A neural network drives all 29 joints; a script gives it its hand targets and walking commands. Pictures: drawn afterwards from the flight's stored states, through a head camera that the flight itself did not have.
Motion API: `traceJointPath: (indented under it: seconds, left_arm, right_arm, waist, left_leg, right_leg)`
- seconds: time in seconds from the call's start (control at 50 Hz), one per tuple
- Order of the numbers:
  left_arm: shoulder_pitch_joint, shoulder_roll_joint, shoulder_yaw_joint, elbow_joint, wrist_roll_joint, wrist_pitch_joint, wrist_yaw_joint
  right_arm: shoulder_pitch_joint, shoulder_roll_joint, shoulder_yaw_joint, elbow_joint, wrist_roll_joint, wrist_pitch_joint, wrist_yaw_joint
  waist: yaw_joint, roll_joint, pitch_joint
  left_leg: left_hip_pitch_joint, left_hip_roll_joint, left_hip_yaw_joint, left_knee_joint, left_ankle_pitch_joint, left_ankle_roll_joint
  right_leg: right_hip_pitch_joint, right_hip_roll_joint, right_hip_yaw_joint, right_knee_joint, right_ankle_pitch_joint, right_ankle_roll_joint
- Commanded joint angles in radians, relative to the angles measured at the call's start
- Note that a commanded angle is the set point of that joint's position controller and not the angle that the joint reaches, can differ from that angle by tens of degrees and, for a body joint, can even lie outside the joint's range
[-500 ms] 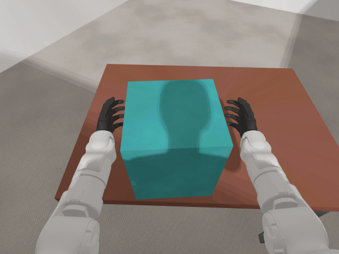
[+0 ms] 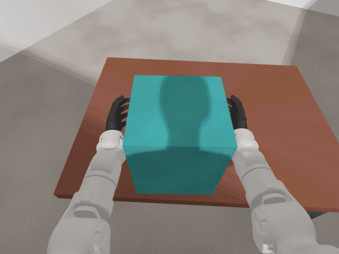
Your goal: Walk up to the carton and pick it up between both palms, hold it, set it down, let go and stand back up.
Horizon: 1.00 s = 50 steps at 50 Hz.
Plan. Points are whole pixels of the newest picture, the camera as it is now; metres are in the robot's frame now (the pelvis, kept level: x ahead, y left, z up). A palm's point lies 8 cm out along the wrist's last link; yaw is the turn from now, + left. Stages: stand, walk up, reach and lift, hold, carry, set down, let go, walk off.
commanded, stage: reach and lift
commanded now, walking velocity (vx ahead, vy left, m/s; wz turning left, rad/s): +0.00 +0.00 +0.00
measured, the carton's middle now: (176, 139) +0.38 +0.00 +0.03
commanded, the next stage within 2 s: none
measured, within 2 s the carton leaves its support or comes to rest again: leaves its support in 1.70 s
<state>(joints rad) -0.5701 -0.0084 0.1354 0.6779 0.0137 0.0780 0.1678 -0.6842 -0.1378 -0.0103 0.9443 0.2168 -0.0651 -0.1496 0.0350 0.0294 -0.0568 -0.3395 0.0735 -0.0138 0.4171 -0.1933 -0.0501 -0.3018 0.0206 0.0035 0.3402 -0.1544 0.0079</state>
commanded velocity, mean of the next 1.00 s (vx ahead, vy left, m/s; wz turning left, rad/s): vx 0.00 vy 0.00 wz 0.00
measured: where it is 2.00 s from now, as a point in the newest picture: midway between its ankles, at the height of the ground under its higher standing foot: outside the picture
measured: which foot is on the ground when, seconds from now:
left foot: down 0.00-1.00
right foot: down 0.00-1.00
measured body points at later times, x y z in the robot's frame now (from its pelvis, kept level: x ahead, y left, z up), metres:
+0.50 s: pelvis +0.00 +0.00 +0.00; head +0.04 +0.01 +0.45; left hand +0.39 +0.15 +0.07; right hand +0.41 -0.15 +0.06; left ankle +0.00 +0.15 -0.74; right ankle +0.00 -0.12 -0.74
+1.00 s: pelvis +0.01 +0.00 +0.01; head +0.03 +0.02 +0.46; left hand +0.38 +0.15 +0.07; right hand +0.40 -0.15 +0.07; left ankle +0.00 +0.15 -0.74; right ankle +0.00 -0.12 -0.74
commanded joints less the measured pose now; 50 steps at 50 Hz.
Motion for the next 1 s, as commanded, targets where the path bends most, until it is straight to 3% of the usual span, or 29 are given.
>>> traceJointPath:
  seconds: [0.0, 0.16, 0.24, 0.34, 0.38, 0.44, 0.48, 0.54, 0.6, 0.68, 0.78, 0.9, 0.98]
  left_arm:
    - [-0.402, -0.017, 0.015, -0.226, 0.047, -0.058, -0.028]
    - [-0.425, -0.092, -0.034, -0.268, 0.066, -0.046, -0.002]
    - [-0.418, -0.114, -0.048, -0.254, 0.071, -0.027, 0.008]
    - [-0.413, -0.143, -0.064, -0.274, 0.066, -0.023, 0.008]
    - [-0.411, -0.151, -0.068, -0.282, 0.067, -0.024, 0.004]
    - [-0.409, -0.216, -0.084, -0.257, 0.080, -0.031, -0.020]
    - [-0.424, -0.328, -0.106, -0.256, 0.107, -0.039, -0.054]
    - [-0.470, -0.622, -0.166, -0.188, 0.181, -0.069, -0.157]
    - [-0.444, -0.689, -0.212, -0.150, 0.230, -0.102, -0.214]
    - [-0.406, -0.666, -0.199, -0.121, 0.276, -0.103, -0.214]
    - [-0.405, -0.639, -0.160, -0.099, 0.298, -0.058, -0.224]
    - [-0.422, -0.639, -0.173, -0.134, 0.303, -0.037, -0.221]
    - [-0.405, -0.669, -0.200, -0.143, 0.295, -0.062, -0.210]
  right_arm:
    - [-0.431, -0.003, 0.019, -0.285, -0.036, -0.057, -0.008]
    - [-0.414, 0.002, -0.027, -0.266, -0.070, -0.062, 0.001]
    - [-0.404, 0.009, -0.025, -0.243, -0.070, -0.053, 0.004]
    - [-0.404, 0.037, -0.015, -0.256, -0.062, -0.057, 0.010]
    - [-0.410, 0.056, -0.005, -0.278, -0.063, -0.056, 0.012]
    - [-0.415, 0.133, 0.010, -0.273, -0.089, -0.059, 0.027]
    - [-0.430, 0.270, 0.024, -0.285, -0.126, -0.069, 0.055]
    - [-0.473, 0.626, 0.057, -0.312, -0.257, -0.096, 0.146]
    - [-0.433, 0.699, 0.067, -0.296, -0.374, -0.134, 0.206]
    - [-0.364, 0.653, 0.033, -0.228, -0.418, -0.168, 0.214]
    - [-0.361, 0.664, 0.000, -0.179, -0.405, -0.169, 0.213]
    - [-0.377, 0.648, -0.014, -0.184, -0.396, -0.183, 0.211]
    - [-0.370, 0.671, 0.010, -0.200, -0.411, -0.211, 0.203]
  waist:
    - [-0.001, -0.103, -0.508]
    - [-0.016, -0.004, -0.516]
    - [-0.016, -0.003, -0.476]
    - [-0.017, 0.006, -0.485]
    - [-0.018, -0.028, -0.488]
    - [-0.024, -0.036, -0.458]
    - [-0.025, -0.043, -0.479]
    - [-0.043, -0.051, -0.498]
    - [-0.051, -0.022, -0.529]
    - [-0.071, -0.040, -0.369]
    - [-0.064, -0.063, -0.199]
    - [-0.062, -0.019, -0.263]
    - [-0.065, -0.017, -0.364]
  left_leg:
    - [0.226, -0.091, 0.057, 0.004, 0.356, 0.007]
    - [0.313, -0.071, 0.057, 0.016, 0.369, -0.023]
    - [0.321, -0.070, 0.055, 0.012, 0.327, -0.019]
    - [0.333, -0.066, 0.048, 0.012, 0.335, -0.020]
    - [0.323, -0.067, 0.047, 0.009, 0.339, -0.012]
    - [0.314, -0.068, 0.047, 0.002, 0.336, -0.010]
    - [0.322, -0.074, 0.048, 0.000, 0.344, -0.005]
    - [0.321, -0.089, 0.062, -0.037, 0.325, -0.003]
    - [0.313, -0.087, 0.076, -0.058, 0.365, -0.021]
    - [0.306, -0.079, 0.067, -0.090, 0.360, -0.021]
    - [0.262, -0.081, 0.082, -0.135, 0.262, 0.011]
    - [0.310, -0.082, 0.099, -0.120, 0.281, 0.002]
    - [0.322, -0.078, 0.098, -0.092, 0.358, -0.009]
  right_leg:
    - [0.244, 0.035, -0.008, 0.015, 0.406, 0.051]
    - [0.130, 0.046, -0.036, -0.028, 0.263, 0.013]
    - [0.095, 0.046, -0.035, -0.043, 0.197, 0.005]
    - [0.100, 0.045, -0.044, -0.044, 0.208, 0.004]
    - [0.117, 0.047, -0.044, -0.040, 0.231, 0.013]
    - [0.133, 0.040, -0.038, -0.041, 0.244, 0.010]
    - [0.162, 0.038, -0.036, -0.046, 0.273, 0.008]
    - [0.242, 0.021, -0.050, -0.063, 0.331, 0.012]
    - [0.328, 0.012, -0.084, -0.039, 0.412, 0.021]
    - [0.331, 0.019, -0.099, -0.050, 0.400, 0.017]
    - [0.362, 0.018, -0.089, -0.067, 0.337, 0.019]
    - [0.325, 0.023, -0.103, -0.088, 0.299, 0.011]
    - [0.334, 0.024, -0.108, -0.073, 0.406, 0.012]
